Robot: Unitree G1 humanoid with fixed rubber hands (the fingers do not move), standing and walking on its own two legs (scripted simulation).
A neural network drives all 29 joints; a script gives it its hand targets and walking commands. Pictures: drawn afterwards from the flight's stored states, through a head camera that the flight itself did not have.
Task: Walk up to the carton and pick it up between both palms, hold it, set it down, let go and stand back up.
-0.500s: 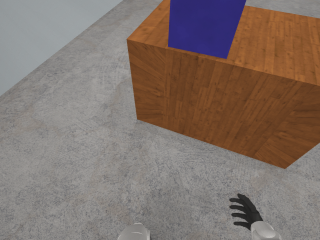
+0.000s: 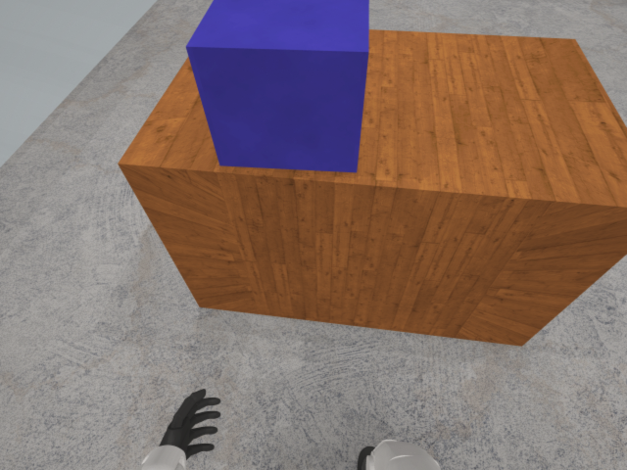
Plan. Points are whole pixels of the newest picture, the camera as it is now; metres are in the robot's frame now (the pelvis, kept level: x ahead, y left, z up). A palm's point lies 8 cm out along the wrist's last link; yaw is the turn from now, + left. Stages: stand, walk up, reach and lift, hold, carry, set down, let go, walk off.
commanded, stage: walk up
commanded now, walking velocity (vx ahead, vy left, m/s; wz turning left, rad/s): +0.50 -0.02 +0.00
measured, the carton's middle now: (291, 77) +0.80 -0.03 +0.05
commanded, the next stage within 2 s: none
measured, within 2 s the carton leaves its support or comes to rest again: neither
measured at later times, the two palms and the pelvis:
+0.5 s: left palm out of the picture +0.16 +0.22 -0.15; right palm (426, 298) +0.36 -0.21 -0.12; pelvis +0.22 +0.01 +0.00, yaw +0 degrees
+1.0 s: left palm (207, 301) +0.41 +0.17 -0.12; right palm (467, 331) +0.30 -0.26 -0.14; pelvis +0.31 -0.04 +0.01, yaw +0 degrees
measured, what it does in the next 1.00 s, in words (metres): walks ahead: left foot, then right foot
